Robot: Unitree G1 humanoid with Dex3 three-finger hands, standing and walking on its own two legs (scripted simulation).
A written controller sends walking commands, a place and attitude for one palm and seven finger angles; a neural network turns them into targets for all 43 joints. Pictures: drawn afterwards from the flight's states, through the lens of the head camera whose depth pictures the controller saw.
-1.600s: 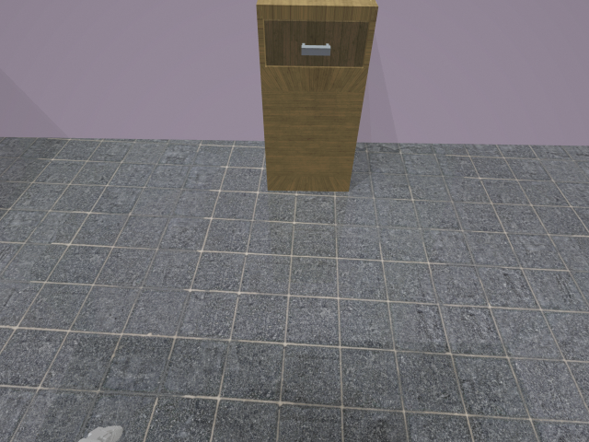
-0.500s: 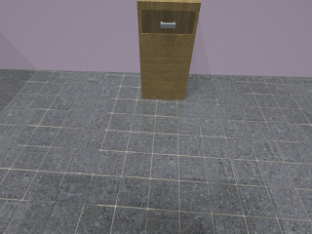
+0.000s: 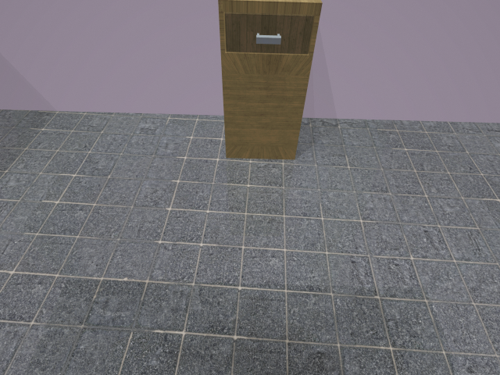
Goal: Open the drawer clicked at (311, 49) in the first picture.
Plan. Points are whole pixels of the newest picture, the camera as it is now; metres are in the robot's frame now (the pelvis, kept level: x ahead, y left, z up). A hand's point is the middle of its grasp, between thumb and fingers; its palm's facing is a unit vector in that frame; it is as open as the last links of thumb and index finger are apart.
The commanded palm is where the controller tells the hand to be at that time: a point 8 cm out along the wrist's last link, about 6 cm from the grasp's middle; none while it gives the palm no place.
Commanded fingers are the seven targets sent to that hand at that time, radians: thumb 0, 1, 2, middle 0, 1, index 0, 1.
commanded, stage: walk to a spot facing it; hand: left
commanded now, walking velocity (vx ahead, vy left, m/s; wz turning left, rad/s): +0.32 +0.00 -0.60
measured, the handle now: (268, 37) +1.40 +0.01 -0.05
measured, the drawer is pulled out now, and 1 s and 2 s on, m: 0.00 0.00 0.00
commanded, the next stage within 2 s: turn to face it in 1.60 s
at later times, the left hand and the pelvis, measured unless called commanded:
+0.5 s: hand out of the picture +0.12 +0.12 -0.17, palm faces -0.14 -0.97 -0.20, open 7.4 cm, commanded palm none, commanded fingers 0.00 0.90 0.90 -0.20 -0.30 -0.20 -0.30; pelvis +0.11 -0.06 -0.01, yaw -13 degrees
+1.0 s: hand (199, 261) +0.40 +0.15 -0.20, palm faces -0.32 -0.94 -0.14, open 7.4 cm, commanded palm none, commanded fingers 0.00 0.90 0.90 -0.20 -0.30 -0.20 -0.30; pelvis +0.35 -0.02 -0.01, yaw -24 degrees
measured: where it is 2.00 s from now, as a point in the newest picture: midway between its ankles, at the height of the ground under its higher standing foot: (296, 277)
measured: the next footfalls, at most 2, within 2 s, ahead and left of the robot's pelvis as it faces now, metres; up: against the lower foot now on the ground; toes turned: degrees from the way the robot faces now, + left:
left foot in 0.82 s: +0.44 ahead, +0.01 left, +0.00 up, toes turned -11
right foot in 1.52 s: +0.58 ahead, -0.23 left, +0.00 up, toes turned -49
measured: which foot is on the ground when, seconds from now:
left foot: down 0.00-0.32, up 0.34-0.80, down 0.82-1.00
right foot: down 0.00-0.82, up 0.84-1.00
